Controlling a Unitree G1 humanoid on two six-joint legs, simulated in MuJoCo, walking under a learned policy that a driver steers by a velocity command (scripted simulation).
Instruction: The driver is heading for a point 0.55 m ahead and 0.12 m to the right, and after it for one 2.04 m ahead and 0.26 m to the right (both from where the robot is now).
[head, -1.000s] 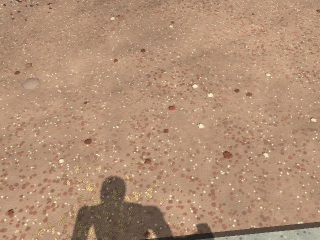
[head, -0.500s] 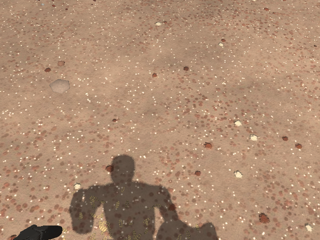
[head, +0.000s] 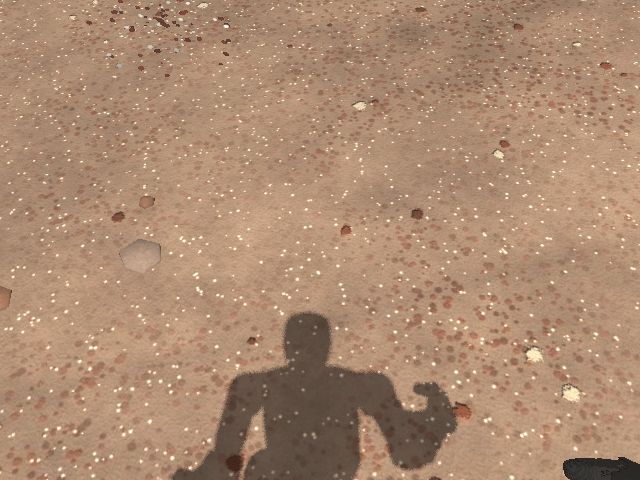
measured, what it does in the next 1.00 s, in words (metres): walks ahead, turning right: left foot, then right foot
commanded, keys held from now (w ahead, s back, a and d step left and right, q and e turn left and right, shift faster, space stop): w+e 0.66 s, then w+q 0.34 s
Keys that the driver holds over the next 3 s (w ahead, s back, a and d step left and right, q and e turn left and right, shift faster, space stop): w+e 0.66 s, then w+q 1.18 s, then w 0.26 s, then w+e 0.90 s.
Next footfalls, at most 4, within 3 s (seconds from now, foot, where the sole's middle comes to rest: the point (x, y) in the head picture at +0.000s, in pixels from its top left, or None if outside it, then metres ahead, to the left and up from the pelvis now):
0.16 left None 0.27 0.14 -0.78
0.68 right None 0.47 -0.19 -0.78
1.24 left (411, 321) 0.84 -0.10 -0.78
1.70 right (501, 242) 1.09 -0.33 -0.78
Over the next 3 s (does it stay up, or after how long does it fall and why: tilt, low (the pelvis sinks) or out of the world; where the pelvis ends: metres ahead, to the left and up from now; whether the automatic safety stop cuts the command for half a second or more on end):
stays up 1.60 -0.17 0.00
